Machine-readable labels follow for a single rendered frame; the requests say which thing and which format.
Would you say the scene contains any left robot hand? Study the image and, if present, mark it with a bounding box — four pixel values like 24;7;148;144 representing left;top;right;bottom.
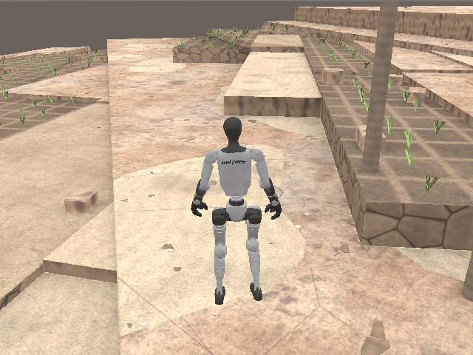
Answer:
191;201;208;217

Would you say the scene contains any left robot upper arm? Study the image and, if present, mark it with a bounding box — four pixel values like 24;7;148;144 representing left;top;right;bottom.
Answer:
199;150;219;191

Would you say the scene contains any robot right forearm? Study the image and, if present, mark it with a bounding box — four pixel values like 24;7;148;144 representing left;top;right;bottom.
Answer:
264;178;279;206

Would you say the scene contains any robot left forearm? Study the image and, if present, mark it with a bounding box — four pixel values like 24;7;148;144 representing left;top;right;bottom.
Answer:
193;179;206;205

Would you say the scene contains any robot right foot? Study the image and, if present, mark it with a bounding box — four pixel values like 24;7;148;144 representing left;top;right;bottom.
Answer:
250;283;262;301

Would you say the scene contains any right robot upper arm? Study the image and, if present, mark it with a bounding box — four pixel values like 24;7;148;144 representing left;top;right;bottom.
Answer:
249;149;271;189

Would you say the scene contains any robot head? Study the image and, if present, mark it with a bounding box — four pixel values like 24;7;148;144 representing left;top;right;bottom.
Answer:
221;117;247;153

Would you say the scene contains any right robot hand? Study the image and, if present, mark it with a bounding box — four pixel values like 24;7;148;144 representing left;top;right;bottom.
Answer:
265;202;282;220

